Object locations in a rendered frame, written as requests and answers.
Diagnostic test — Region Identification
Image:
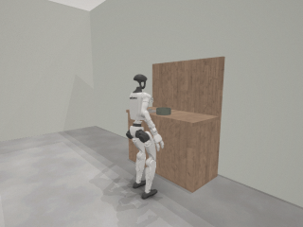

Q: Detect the left robot thigh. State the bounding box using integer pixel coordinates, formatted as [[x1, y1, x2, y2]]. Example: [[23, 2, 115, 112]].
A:
[[126, 130, 146, 161]]

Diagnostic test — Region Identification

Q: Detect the robot head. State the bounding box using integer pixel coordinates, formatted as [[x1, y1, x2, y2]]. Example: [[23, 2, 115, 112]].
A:
[[133, 74, 147, 93]]

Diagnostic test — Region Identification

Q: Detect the pot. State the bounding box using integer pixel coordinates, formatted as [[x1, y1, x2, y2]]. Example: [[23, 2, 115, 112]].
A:
[[156, 107, 171, 115]]

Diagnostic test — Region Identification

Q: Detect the robot right hand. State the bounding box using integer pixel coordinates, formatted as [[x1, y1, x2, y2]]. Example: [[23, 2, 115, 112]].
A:
[[153, 133, 164, 151]]

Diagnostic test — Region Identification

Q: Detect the robot right forearm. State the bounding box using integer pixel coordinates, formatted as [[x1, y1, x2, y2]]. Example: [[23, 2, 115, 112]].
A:
[[144, 111, 158, 135]]

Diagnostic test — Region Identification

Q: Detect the lid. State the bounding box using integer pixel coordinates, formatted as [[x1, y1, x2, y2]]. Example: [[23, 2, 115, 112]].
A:
[[147, 110, 156, 114]]

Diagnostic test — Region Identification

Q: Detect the table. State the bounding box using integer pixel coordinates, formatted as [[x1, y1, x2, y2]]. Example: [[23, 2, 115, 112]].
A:
[[126, 56, 225, 193]]

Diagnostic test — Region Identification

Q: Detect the robot right upper arm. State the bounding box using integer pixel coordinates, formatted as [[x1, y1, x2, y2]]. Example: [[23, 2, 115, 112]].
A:
[[140, 93, 152, 118]]

